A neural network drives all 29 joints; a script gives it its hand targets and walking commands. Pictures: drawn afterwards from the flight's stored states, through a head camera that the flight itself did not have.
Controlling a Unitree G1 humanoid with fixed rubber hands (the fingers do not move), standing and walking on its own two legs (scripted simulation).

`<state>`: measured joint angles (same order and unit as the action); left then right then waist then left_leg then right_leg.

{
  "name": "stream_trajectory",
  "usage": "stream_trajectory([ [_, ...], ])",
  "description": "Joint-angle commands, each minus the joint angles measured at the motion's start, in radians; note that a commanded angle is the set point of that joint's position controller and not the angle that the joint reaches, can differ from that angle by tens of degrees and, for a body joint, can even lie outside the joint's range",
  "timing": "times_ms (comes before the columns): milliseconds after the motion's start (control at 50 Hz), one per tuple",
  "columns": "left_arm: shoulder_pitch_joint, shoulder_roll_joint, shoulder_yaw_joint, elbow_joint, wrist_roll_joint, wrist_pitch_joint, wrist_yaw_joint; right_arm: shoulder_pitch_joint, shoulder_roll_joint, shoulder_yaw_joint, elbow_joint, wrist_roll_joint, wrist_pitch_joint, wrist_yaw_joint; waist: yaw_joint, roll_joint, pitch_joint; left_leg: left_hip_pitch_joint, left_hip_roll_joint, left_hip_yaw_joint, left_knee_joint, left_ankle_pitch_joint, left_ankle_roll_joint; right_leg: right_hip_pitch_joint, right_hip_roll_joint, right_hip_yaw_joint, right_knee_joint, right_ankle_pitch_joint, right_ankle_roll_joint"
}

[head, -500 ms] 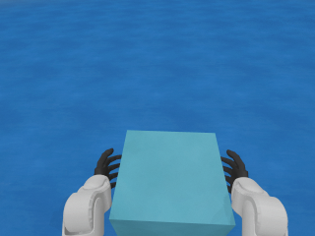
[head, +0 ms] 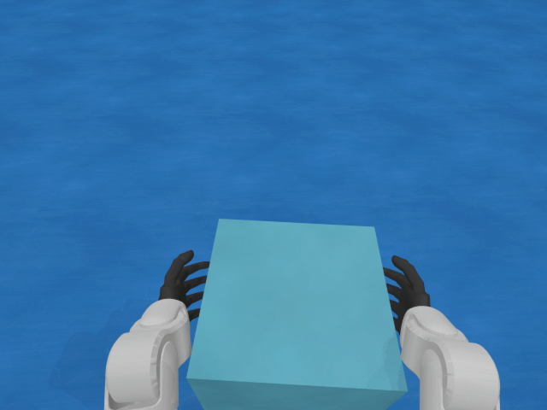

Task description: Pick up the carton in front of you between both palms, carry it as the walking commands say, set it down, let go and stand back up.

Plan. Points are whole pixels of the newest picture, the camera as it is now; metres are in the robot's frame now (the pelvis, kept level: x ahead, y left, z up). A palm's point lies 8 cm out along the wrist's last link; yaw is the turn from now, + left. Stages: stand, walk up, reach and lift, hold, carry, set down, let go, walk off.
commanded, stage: carry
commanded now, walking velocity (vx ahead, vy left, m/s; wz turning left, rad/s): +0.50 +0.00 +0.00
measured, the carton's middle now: (289, 332) +0.24 +0.00 +0.01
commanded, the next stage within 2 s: none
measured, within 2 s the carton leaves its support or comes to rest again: neither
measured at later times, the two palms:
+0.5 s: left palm (226, 153) +0.55 +0.11 +0.09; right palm (380, 152) +0.57 -0.19 +0.08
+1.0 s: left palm (218, 74) +0.90 +0.16 +0.07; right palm (334, 75) +0.89 -0.14 +0.08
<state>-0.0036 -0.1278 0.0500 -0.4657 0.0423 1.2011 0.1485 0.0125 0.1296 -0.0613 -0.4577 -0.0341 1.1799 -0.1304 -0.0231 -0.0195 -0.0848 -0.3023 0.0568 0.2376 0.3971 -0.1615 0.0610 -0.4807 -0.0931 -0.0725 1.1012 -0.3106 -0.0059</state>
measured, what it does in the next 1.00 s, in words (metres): walks ahead: right foot, then left foot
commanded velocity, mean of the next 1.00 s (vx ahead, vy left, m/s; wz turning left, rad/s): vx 0.50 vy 0.00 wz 0.00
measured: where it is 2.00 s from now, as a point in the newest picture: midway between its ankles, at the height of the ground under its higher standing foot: (271, 231)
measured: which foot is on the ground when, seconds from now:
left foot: down 0.00-0.32, up 0.34-0.80, down 0.82-1.00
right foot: up 0.00-0.28, down 0.30-0.84, up 0.86-1.00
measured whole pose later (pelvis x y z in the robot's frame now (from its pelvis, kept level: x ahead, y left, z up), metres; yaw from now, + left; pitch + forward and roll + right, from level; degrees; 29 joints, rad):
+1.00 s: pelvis +0.65 +0.02 +0.00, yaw +0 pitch +4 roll -2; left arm -0.01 -0.13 0.04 -0.49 0.05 1.20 0.14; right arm 0.01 0.13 -0.06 -0.49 -0.04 1.18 -0.13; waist -0.02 -0.01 -0.04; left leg -0.29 0.04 0.23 0.38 -0.16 0.08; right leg -0.48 -0.10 -0.07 1.12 -0.29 -0.01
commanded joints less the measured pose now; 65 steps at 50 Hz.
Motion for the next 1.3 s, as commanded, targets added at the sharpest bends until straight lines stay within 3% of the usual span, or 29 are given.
stream_trajectory([
  [0, -0.374, -0.889, -0.659, -0.110, -0.244, -0.054, -0.136, -0.407, 0.856, 0.660, -0.144, 0.286, -0.035, 0.146, 0.014, 0.148, -0.232, 0.274, 0.251, -0.258, -0.255, -0.032, 0.054, -0.105, -0.036, 0.004, -0.145, 0.086, 0.008],
  [100, -0.362, -0.821, -0.654, -0.151, -0.239, -0.048, -0.119, -0.384, 0.772, 0.657, -0.171, 0.285, -0.028, 0.141, 0.009, 0.151, -0.140, 0.301, 0.214, -0.162, -0.278, 0.047, 0.063, -0.129, -0.021, -0.069, -0.441, 0.213, 0.028],
  [220, -0.366, -0.676, -0.618, -0.157, -0.257, 0.000, -0.096, -0.360, 0.649, 0.604, -0.153, 0.243, 0.016, 0.092, 0.008, 0.175, -0.054, 0.344, 0.209, -0.101, -0.212, 0.161, 0.031, -0.054, 0.002, -0.117, -0.597, 0.262, -0.004],
  [260, -0.355, -0.647, -0.595, -0.138, -0.258, 0.012, -0.092, -0.376, 0.630, 0.598, -0.152, 0.238, 0.030, 0.078, 0.027, 0.149, -0.086, 0.309, 0.178, -0.040, -0.050, 0.292, 0.000, 0.126, 0.052, -0.181, -0.648, 0.212, -0.018],
  [280, -0.346, -0.637, -0.582, -0.123, -0.259, 0.016, -0.090, -0.371, 0.624, 0.599, -0.150, 0.236, 0.037, 0.072, 0.037, 0.098, -0.144, 0.228, 0.131, 0.005, 0.133, 0.345, -0.025, 0.316, 0.084, -0.197, -0.649, 0.141, -0.024],
  [300, -0.329, -0.627, -0.570, -0.110, -0.255, 0.019, -0.088, -0.379, 0.610, 0.602, -0.157, 0.239, 0.044, 0.068, 0.058, -0.050, -0.205, 0.064, 0.074, 0.016, 0.386, 0.194, -0.066, 0.484, -0.075, 0.045, -0.732, 0.013, -0.049],
  [320, -0.343, -0.625, -0.564, -0.096, -0.255, 0.017, -0.089, -0.391, 0.617, 0.616, -0.181, 0.241, 0.051, 0.064, 0.057, -0.317, -0.296, -0.241, -0.045, -0.035, 0.695, -0.114, -0.112, 0.725, -0.324, 0.492, -0.847, -0.075, -0.185],
  [340, -0.328, -0.668, -0.567, -0.096, -0.269, 0.015, -0.095, -0.405, 0.636, 0.626, -0.184, 0.254, 0.050, 0.070, 0.050, -0.306, -0.260, -0.359, -0.050, -0.154, 0.833, -0.322, -0.087, 0.709, -0.337, 0.561, -0.898, 0.140, -0.204],
  [360, -0.348, -0.713, -0.577, -0.114, -0.278, 0.008, -0.105, -0.417, 0.695, 0.644, -0.172, 0.262, 0.043, 0.079, 0.046, -0.228, -0.267, -0.385, 0.007, -0.209, 0.901, -0.303, -0.055, 0.681, -0.312, 0.434, -0.852, 0.270, -0.192],
  [380, -0.372, -0.767, -0.592, -0.120, -0.286, -0.002, -0.117, -0.430, 0.748, 0.651, -0.168, 0.266, 0.033, 0.091, 0.044, -0.118, -0.277, -0.380, 0.044, -0.226, 0.888, -0.243, -0.042, 0.639, -0.291, 0.345, -0.832, 0.328, -0.169],
  [400, -0.398, -0.811, -0.608, -0.132, -0.291, -0.014, -0.129, -0.438, 0.799, 0.659, -0.158, 0.268, 0.021, 0.102, 0.040, -0.054, -0.265, -0.352, 0.078, -0.235, 0.820, -0.181, -0.039, 0.576, -0.268, 0.269, -0.852, 0.328, -0.136],
  [440, -0.422, -0.864, -0.634, -0.145, -0.300, -0.035, -0.149, -0.433, 0.863, 0.672, -0.147, 0.260, -0.003, 0.116, 0.036, -0.077, -0.262, -0.297, 0.079, -0.207, 0.713, -0.095, -0.047, 0.514, -0.231, 0.162, -0.902, 0.249, -0.097],
  [520, -0.389, -0.850, -0.649, -0.155, -0.303, -0.053, -0.168, -0.392, 0.871, 0.675, -0.143, 0.230, -0.030, 0.113, 0.036, -0.109, -0.206, -0.354, 0.073, -0.151, 0.520, -0.007, -0.075, 0.525, -0.208, 0.068, -0.965, 0.217, -0.122],
  [620, -0.359, -0.758, -0.633, -0.177, -0.295, -0.039, -0.148, -0.385, 0.789, 0.667, -0.181, 0.239, -0.013, 0.096, 0.041, -0.106, -0.115, -0.363, 0.048, -0.089, 0.258, 0.103, -0.078, 0.562, -0.168, -0.023, -0.958, 0.346, -0.121],
  [720, -0.345, -0.670, -0.597, -0.160, -0.266, -0.003, -0.110, -0.380, 0.681, 0.636, -0.180, 0.247, 0.028, 0.079, 0.040, -0.137, -0.031, -0.273, 0.021, -0.040, 0.109, 0.148, -0.040, 0.579, -0.165, -0.077, -0.920, 0.483, -0.089],
  [760, -0.353, -0.657, -0.597, -0.164, -0.263, 0.008, -0.101, -0.374, 0.663, 0.620, -0.170, 0.250, 0.036, 0.076, 0.028, -0.138, -0.082, -0.089, -0.025, 0.015, 0.083, 0.100, -0.021, 0.565, -0.150, -0.130, -0.768, 0.671, -0.061],
  [780, -0.360, -0.653, -0.602, -0.172, -0.264, 0.014, -0.097, -0.360, 0.657, 0.609, -0.156, 0.249, 0.039, 0.076, 0.011, -0.095, -0.140, 0.092, -0.077, 0.057, 0.051, 0.050, -0.021, 0.513, -0.106, -0.177, -0.590, 0.713, -0.035],
  [800, -0.370, -0.644, -0.603, -0.175, -0.265, 0.018, -0.094, -0.346, 0.653, 0.598, -0.146, 0.245, 0.041, 0.077, -0.011, -0.021, -0.215, 0.317, -0.001, -0.053, 0.044, -0.025, -0.015, 0.363, -0.074, -0.171, -0.375, 0.542, -0.009],
  [820, -0.372, -0.654, -0.612, -0.195, -0.270, 0.024, -0.093, -0.359, 0.637, 0.584, -0.138, 0.246, 0.037, 0.079, -0.010, 0.237, -0.322, 0.567, 0.303, -0.546, -0.061, -0.203, 0.125, 0.043, 0.032, -0.141, -0.036, 0.274, 0.046],
  [840, -0.383, -0.666, -0.622, -0.200, -0.274, 0.026, -0.098, -0.342, 0.683, 0.597, -0.125, 0.260, 0.034, 0.085, -0.004, 0.352, -0.305, 0.585, 0.386, -0.792, -0.204, -0.047, 0.177, -0.141, 0.122, -0.029, 0.158, -0.151, 0.042],
  [860, -0.396, -0.723, -0.641, -0.186, -0.281, 0.018, -0.106, -0.363, 0.722, 0.606, -0.155, 0.270, 0.028, 0.097, 0.002, 0.258, -0.292, 0.543, 0.373, -0.664, -0.172, 0.098, 0.163, -0.166, 0.042, 0.064, 0.248, -0.148, 0.011],
  [900, -0.415, -0.834, -0.659, -0.164, -0.285, -0.005, -0.130, -0.399, 0.822, 0.632, -0.164, 0.279, 0.007, 0.122, 0.007, 0.076, -0.271, 0.408, 0.310, -0.452, -0.139, 0.245, 0.095, -0.137, -0.033, 0.080, 0.165, -0.041, -0.018],
  [940, -0.410, -0.894, -0.674, -0.140, -0.272, -0.031, -0.143, -0.422, 0.872, 0.652, -0.160, 0.282, -0.016, 0.142, 0.014, 0.111, -0.272, 0.334, 0.263, -0.327, -0.184, 0.165, 0.044, -0.080, -0.043, 0.052, 0.043, 0.043, -0.011],
  [1000, -0.359, -0.910, -0.678, -0.118, -0.244, -0.059, -0.143, -0.386, 0.868, 0.661, -0.148, 0.284, -0.036, 0.161, 0.016, 0.146, -0.233, 0.327, 0.233, -0.243, -0.232, 0.117, 0.048, -0.109, -0.034, 0.005, -0.099, 0.113, 0.009],
  [1100, -0.359, -0.858, -0.683, -0.156, -0.243, -0.061, -0.127, -0.360, 0.796, 0.654, -0.170, 0.280, -0.040, 0.157, 0.011, 0.152, -0.136, 0.379, 0.202, -0.170, -0.265, 0.184, 0.064, -0.195, -0.029, -0.056, -0.348, 0.227, 0.034],
  [1180, -0.362, -0.771, -0.670, -0.189, -0.262, -0.031, -0.111, -0.345, 0.713, 0.629, -0.186, 0.267, -0.017, 0.126, 0.005, 0.152, -0.059, 0.394, 0.186, -0.117, -0.251, 0.278, 0.064, -0.174, 0.001, -0.111, -0.511, 0.281, 0.018],
  [1200, -0.363, -0.748, -0.664, -0.192, -0.265, -0.022, -0.108, -0.342, 0.694, 0.622, -0.186, 0.262, -0.009, 0.117, 0.005, 0.159, -0.039, 0.394, 0.187, -0.110, -0.251, 0.307, 0.059, -0.156, 0.008, -0.120, -0.545, 0.290, 0.008],
  [1240, -0.362, -0.709, -0.646, -0.193, -0.271, -0.005, -0.102, -0.338, 0.664, 0.612, -0.188, 0.252, 0.007, 0.101, 0.009, 0.169, -0.023, 0.410, 0.180, -0.070, -0.182, 0.519, 0.028, -0.081, 0.032, -0.141, -0.607, 0.328, -0.009],
  [1280, -0.334, -0.683, -0.625, -0.181, -0.272, 0.006, -0.096, -0.343, 0.644, 0.605, -0.197, 0.248, 0.020, 0.088, 0.033, 0.167, -0.106, 0.386, 0.143, 0.008, 0.038, 0.725, -0.025, 0.164, 0.108, -0.212, -0.678, 0.375, -0.013],
])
